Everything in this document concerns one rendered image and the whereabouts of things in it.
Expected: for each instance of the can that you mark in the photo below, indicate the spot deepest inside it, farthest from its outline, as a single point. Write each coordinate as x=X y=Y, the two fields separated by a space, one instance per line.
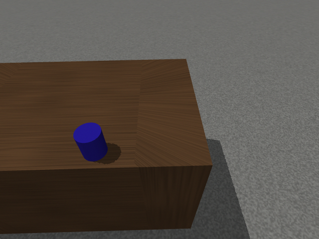
x=91 y=142

